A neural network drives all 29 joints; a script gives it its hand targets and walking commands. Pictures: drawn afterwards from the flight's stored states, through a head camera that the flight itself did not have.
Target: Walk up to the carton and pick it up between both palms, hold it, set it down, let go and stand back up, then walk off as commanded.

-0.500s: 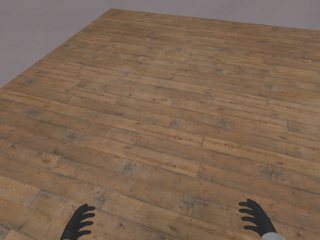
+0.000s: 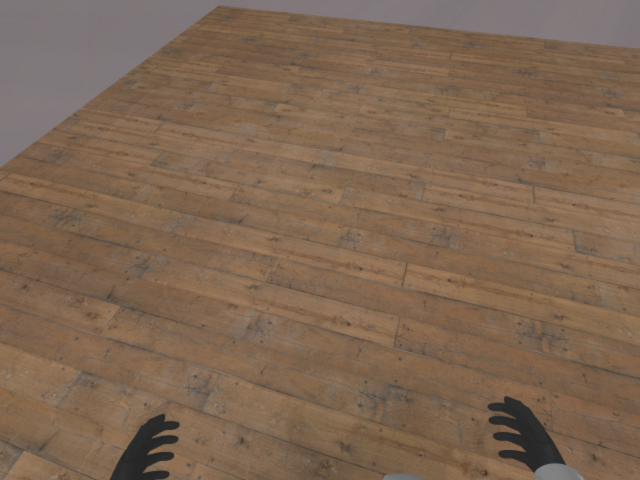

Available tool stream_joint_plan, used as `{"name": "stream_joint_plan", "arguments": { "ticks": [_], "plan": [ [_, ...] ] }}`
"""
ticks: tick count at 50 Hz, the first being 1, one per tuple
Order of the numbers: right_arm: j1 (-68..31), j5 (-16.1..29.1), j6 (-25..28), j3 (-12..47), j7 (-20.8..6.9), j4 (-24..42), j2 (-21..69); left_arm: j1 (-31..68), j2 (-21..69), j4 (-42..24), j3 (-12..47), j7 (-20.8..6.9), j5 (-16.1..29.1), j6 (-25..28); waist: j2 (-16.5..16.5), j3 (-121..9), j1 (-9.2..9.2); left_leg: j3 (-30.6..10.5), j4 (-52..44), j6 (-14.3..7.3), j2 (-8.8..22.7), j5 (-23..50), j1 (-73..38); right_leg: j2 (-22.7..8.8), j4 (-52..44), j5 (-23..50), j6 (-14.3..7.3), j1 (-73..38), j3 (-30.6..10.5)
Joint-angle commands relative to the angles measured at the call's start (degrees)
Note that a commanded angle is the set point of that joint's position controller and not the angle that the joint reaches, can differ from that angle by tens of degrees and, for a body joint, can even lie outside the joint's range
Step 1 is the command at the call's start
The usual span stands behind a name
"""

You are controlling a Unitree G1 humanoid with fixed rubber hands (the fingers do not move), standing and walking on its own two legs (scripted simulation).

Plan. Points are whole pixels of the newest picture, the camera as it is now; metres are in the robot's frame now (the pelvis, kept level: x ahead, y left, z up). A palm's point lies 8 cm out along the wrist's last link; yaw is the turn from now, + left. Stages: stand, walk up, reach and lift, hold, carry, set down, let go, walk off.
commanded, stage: walk up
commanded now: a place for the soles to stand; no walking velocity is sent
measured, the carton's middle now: out of the picture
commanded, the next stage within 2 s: none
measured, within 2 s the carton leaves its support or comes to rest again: neither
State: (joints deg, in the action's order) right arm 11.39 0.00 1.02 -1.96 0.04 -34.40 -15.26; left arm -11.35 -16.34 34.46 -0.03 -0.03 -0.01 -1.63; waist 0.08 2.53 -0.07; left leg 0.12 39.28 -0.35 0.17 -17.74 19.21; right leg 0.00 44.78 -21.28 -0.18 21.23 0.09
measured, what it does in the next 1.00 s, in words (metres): walks backwards: right foot, then left foot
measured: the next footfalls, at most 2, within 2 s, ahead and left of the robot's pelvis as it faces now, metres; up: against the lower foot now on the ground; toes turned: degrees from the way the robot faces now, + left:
right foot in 0.22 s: +0.00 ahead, -0.15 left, +0.00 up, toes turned -3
left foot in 0.76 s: -0.05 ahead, +0.04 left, +0.00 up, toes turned -8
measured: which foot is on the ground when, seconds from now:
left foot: down 0.00-0.22, up 0.24-0.74, down 0.76-1.00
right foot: up 0.00-0.20, down 0.22-0.76, up 0.78-1.00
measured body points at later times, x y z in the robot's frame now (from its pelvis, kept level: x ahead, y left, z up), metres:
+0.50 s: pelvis -0.07 -0.09 +0.01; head -0.02 -0.12 +0.45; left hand +0.11 +0.18 -0.08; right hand +0.07 -0.38 -0.10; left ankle -0.05 +0.05 -0.66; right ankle -0.04 -0.15 -0.72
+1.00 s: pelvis -0.18 -0.03 +0.01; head -0.14 -0.01 +0.45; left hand +0.02 +0.21 -0.10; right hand -0.08 -0.34 -0.06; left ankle -0.09 +0.04 -0.72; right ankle -0.22 -0.18 -0.61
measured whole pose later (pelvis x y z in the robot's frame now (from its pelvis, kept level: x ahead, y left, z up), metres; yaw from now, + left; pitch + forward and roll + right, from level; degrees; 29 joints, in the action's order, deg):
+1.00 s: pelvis -0.18 -0.03 +0.01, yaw -12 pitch -2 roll -5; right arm 10.1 0.0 -1.1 -3.1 2.7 -34.6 -18.7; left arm -11.2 -20.7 34.6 0.0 -3.2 -0.7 -6.1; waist 1.4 5.2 0.1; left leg 1.6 39.3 -2.8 4.0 -15.0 22.7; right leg 4.8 74.4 -20.4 4.1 31.8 -3.0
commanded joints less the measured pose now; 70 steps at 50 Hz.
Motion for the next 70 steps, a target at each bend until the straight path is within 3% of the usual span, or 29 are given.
{"name": "stream_joint_plan", "arguments": {
  "ticks": [1,3,8,9,10,11,12,13,14,17,22,27,33,36,37,38,39,40,41,42,45,55,60,62,63,64,65,67,70],
  "plan": [
    [-6.13,-1.18,-0.21,-6.53,2.32,6.48,-19.70,2.60,-16.62,-6.82,-8.45,-0.90,-3.50,-1.71,9.71,-1.87,0.09,-16.26,-16.78,-19.64,28.28,21.79,-0.33,-1.25,27.20,-11.23,0.70,12.36,-4.40],
    [-10.51,-1.87,0.01,-6.50,2.59,7.19,-19.52,0.60,-16.29,-5.23,-8.05,-1.66,-3.19,-2.27,8.43,-1.56,2.21,-10.01,-15.55,-15.73,23.95,21.07,3.47,-3.78,26.60,-7.36,0.72,7.88,-5.08],
    [-11.99,-2.36,-0.77,-6.62,2.13,6.87,-19.80,-2.04,-15.33,-3.76,-7.26,-2.88,-2.35,-2.61,15.91,-1.99,2.62,-3.55,-10.58,-8.92,18.66,14.10,3.15,-3.99,2.91,-2.86,0.31,0.53,-2.14],
    [-12.50,-2.19,-1.10,-6.36,1.94,6.78,-19.61,-5.08,-15.75,-2.43,-7.40,-2.55,-2.39,-2.21,12.71,-3.63,4.22,-2.31,-5.20,-7.40,17.73,14.19,4.03,-2.87,-4.68,0.54,-0.01,-5.25,-0.10],
    [-10.89,-2.31,-1.79,-5.51,1.67,5.80,-17.80,-8.40,-16.51,-0.50,-7.50,-2.25,-2.86,-1.90,6.47,-3.10,5.00,1.56,6.67,-4.34,13.00,8.50,5.68,-1.90,-14.45,4.21,-0.13,-9.29,-3.64],
    [-7.85,-2.35,-2.43,-4.25,1.02,5.70,-14.56,-6.29,-20.19,-1.21,-7.84,-1.69,-3.26,-1.09,-10.05,1.48,2.44,6.46,18.79,0.09,5.13,-12.18,14.64,-10.78,-24.06,24.22,-0.91,-6.90,-23.63],
    [-8.04,-2.61,-2.86,-3.42,1.98,5.98,-12.85,-3.72,-22.76,-3.37,-8.16,-1.34,-2.19,-0.08,-14.17,3.55,0.80,-0.63,24.82,1.88,-0.06,-21.41,21.43,-14.87,-24.04,42.01,-2.89,-3.83,-35.33],
    [-10.13,-1.39,-3.00,-3.79,2.95,5.52,-13.83,-3.57,-22.83,-5.27,-8.64,-0.88,-2.66,0.13,-13.58,1.63,2.39,-3.66,26.64,1.47,-0.96,-21.15,21.61,-15.24,-27.22,34.88,-3.57,-3.71,-39.01],
    [-10.12,-0.92,-2.81,-3.68,3.21,5.07,-14.50,-2.00,-21.59,-5.61,-9.10,-0.27,-2.71,0.03,-10.76,3.50,1.86,-3.64,28.13,1.82,0.12,-17.53,22.84,-13.55,-27.83,26.15,-3.27,-3.37,-36.82],
    [-7.31,-0.96,-2.47,-3.82,3.00,1.65,-16.64,-0.01,-17.21,-5.80,-8.22,0.39,-2.75,0.09,-6.28,0.95,0.91,-1.10,29.59,1.88,0.76,-9.08,22.65,-8.60,-23.58,36.30,-1.85,-8.66,-28.98],
    [-6.60,-0.80,-3.02,-3.04,2.83,1.35,-15.95,-3.39,-15.72,-5.46,-8.06,1.03,-3.15,0.04,-1.44,-4.12,2.65,-3.51,25.43,2.37,1.12,-7.88,20.92,-9.57,-25.06,33.39,-0.62,-14.90,-31.80],
    [-5.49,-0.27,-2.57,-2.93,2.90,1.79,-16.58,-4.57,-15.77,-4.96,-8.27,0.69,-3.72,-0.18,-2.22,-7.21,3.73,-4.53,18.65,1.18,0.23,-9.41,18.63,-9.68,-25.42,34.32,-1.30,-18.88,-34.41],
    [0.71,0.20,-2.08,-2.96,2.80,0.88,-16.66,-1.41,-16.01,-5.33,-8.19,-0.14,-3.86,-0.40,-3.89,-11.25,1.74,-4.36,6.73,-0.50,-1.82,-9.98,8.33,-8.36,-26.86,32.41,-2.15,-17.25,-34.97],
    [6.01,0.60,-1.71,-3.40,2.85,0.07,-17.29,4.15,-15.30,-5.58,-7.80,-1.07,-3.94,-1.35,-10.36,-10.31,-0.75,-1.61,-5.89,-2.72,-3.48,-7.08,-6.26,-3.27,-29.10,21.66,1.34,-4.99,-29.29],
    [9.08,0.67,-1.53,-3.64,2.97,-0.66,-18.26,6.19,-15.25,-6.23,-7.58,-1.34,-3.53,-1.87,-10.34,-9.86,-2.31,-0.67,-12.75,-4.31,-3.23,-2.79,-15.03,-0.61,-29.51,16.03,4.91,2.70,-26.49],
    [10.98,0.53,-1.50,-4.37,3.17,-1.11,-20.53,7.31,-14.19,-6.48,-7.12,-1.45,-3.18,-1.93,-3.74,-10.00,-4.09,-4.38,-22.39,-7.45,1.88,-1.98,-21.29,5.19,-23.86,4.70,7.90,10.34,-20.02],
    [5.05,-0.36,-1.33,-5.03,3.94,1.19,-24.65,3.63,-11.77,-6.22,-6.40,-1.42,-2.08,-1.16,18.27,-11.88,-3.67,-27.06,-27.61,-14.83,24.85,-5.16,-18.83,13.57,5.13,-10.45,5.48,17.27,-7.35],
    [0.04,-2.14,-1.14,-4.65,4.34,3.37,-23.57,3.02,-16.36,-6.99,-8.19,-0.63,-5.03,-1.23,13.99,-7.25,-1.18,-26.56,-26.33,-19.20,36.11,1.66,-8.93,4.88,20.02,-14.04,5.54,20.41,-5.45],
    [-2.96,-1.90,-0.52,-4.85,4.43,4.07,-21.31,1.62,-18.32,-6.17,-8.92,-0.78,-5.27,-1.59,5.16,-4.01,0.55,-19.40,-24.81,-18.38,32.65,4.09,-4.17,2.33,25.69,-10.43,4.54,17.08,-7.18],
    [-6.00,-1.93,0.36,-4.71,4.53,5.12,-19.62,-0.22,-17.77,-4.93,-8.75,-1.59,-5.14,-1.94,1.75,-2.42,2.67,-12.98,-22.02,-15.58,27.81,11.10,-2.66,1.85,30.51,-6.25,4.05,15.84,-8.19],
    [-11.39,-1.97,0.19,-4.44,4.11,6.65,-19.01,-6.27,-18.05,-1.06,-9.02,-4.09,-3.59,-3.24,7.86,-2.67,4.43,-3.88,-20.81,-9.27,17.71,3.67,-3.16,3.71,36.90,2.25,5.73,15.82,-6.80],
    [-7.19,-2.65,-0.04,-6.51,4.13,5.64,-22.16,-1.39,-17.49,-1.39,-8.01,-6.04,-2.72,-4.77,11.69,1.02,1.00,-7.38,-21.80,-11.54,22.82,-8.58,-2.53,-0.60,23.43,-2.49,5.34,10.53,-4.71],
    [-10.07,-3.81,-0.97,-8.09,4.31,4.34,-26.03,-8.59,-17.10,1.22,-7.61,-6.38,-1.31,-4.85,15.18,-0.55,4.33,-2.57,-20.64,-5.35,21.79,-18.79,8.04,-4.16,0.83,-5.20,0.43,-9.79,-1.61],
    [-10.55,-3.26,-2.17,-6.64,3.58,3.24,-21.82,-14.42,-18.75,5.18,-8.14,-5.65,-1.63,-4.37,2.46,2.74,6.96,5.72,2.24,-1.81,13.96,-19.57,15.98,-3.79,-12.44,-3.85,-2.63,-15.30,-7.15],
    [-6.07,-1.86,-2.64,-5.54,2.86,3.79,-18.89,-9.42,-24.65,3.31,-8.84,-4.63,-2.51,-4.21,-17.78,8.73,3.98,9.64,18.93,1.60,3.91,-24.33,20.63,-12.50,-25.91,7.07,-5.94,-4.71,-28.88],
    [-7.42,-1.82,-2.61,-4.98,3.60,4.68,-16.83,-0.84,-24.63,-1.17,-8.42,-3.64,-2.74,-3.21,-17.61,13.40,0.88,-2.94,24.29,2.12,0.91,-21.18,21.47,-11.95,-28.39,17.58,-5.28,7.28,-40.48],
    [-10.47,-0.91,-2.51,-5.25,3.98,5.15,-16.99,1.36,-24.66,-3.66,-9.50,-2.98,-3.62,-2.68,-18.38,14.04,2.59,-2.59,26.72,1.88,-0.18,-17.52,21.19,-12.52,-34.27,6.68,-5.29,11.55,-43.88],
    [-7.18,-0.25,-2.15,-5.79,3.63,2.99,-19.32,5.93,-20.49,-3.98,-9.09,-2.09,-4.47,-2.41,-11.26,10.59,-0.10,-1.50,33.15,0.53,0.57,-8.35,17.10,-8.33,-32.51,2.80,-4.42,9.84,-34.91],
    [-5.57,-0.44,-1.94,-5.45,2.98,0.75,-18.93,4.58,-17.55,-4.25,-8.48,-1.80,-4.01,-1.80,-6.38,5.06,0.66,-0.83,28.45,0.82,0.21,-6.94,17.47,-6.77,-28.26,14.74,-4.54,-1.95,-31.56]
  ]
}}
